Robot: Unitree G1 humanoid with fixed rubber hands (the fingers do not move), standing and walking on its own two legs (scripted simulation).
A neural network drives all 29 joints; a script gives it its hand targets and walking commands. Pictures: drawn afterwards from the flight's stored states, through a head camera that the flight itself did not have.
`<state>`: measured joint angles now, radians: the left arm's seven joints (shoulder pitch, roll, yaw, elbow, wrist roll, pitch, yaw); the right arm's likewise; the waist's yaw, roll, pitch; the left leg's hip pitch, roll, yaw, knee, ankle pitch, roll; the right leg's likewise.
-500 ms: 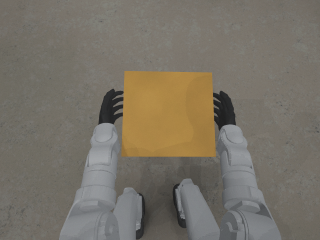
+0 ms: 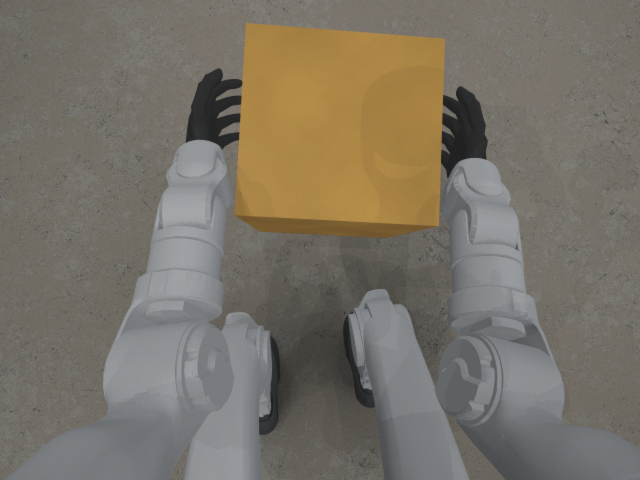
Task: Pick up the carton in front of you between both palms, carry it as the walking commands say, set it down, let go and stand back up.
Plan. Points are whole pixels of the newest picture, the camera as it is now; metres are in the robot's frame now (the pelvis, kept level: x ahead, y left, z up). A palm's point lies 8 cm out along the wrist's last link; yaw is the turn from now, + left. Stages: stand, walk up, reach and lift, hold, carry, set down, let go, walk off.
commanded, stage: set down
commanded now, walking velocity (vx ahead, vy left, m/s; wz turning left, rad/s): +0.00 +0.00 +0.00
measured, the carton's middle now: (332, 156) +0.49 -0.07 -0.16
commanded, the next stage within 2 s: none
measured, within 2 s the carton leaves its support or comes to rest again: rests again in 1.28 s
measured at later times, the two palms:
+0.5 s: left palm (244, 147) +0.54 +0.05 -0.24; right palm (433, 170) +0.47 -0.24 -0.24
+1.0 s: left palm (252, 155) +0.56 +0.05 -0.32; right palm (423, 173) +0.49 -0.25 -0.31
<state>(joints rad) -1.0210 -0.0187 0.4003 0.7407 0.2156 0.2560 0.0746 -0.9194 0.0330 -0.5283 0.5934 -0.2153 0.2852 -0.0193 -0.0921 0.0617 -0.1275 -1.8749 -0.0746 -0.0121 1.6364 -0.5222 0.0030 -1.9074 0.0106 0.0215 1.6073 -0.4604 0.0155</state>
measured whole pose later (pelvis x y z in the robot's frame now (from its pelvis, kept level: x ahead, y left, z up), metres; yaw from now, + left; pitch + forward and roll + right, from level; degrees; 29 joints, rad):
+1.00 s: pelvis -0.01 +0.00 -0.15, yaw -1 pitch +41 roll -1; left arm -1.48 0.25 0.14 1.03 0.00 0.23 0.13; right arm -1.31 -0.17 -0.44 0.81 -0.03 0.26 -0.06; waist -0.15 0.04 0.28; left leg -2.26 -0.09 -0.01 2.18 -0.63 -0.01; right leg -2.29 0.02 0.00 2.13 -0.56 0.02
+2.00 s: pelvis -0.02 +0.00 -0.17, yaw -1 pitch +33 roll -3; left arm -1.58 0.41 -0.03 1.14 -0.11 0.14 0.09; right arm -1.43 -0.30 -0.42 1.13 0.07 0.06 -0.06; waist -0.14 -0.01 0.51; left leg -2.19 -0.10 -0.02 2.26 -0.64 0.00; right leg -2.20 0.01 -0.02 2.19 -0.56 0.03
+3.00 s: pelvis +0.01 +0.00 +0.04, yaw -1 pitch +47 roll -1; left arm -1.32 0.35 0.15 0.96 0.02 0.26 0.04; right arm -1.10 -0.24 -0.39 0.76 0.09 0.22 -0.04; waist -0.16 0.05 -0.04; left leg -1.82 -0.06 -0.04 1.47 -0.48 0.00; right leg -1.85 0.03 0.01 1.43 -0.40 0.02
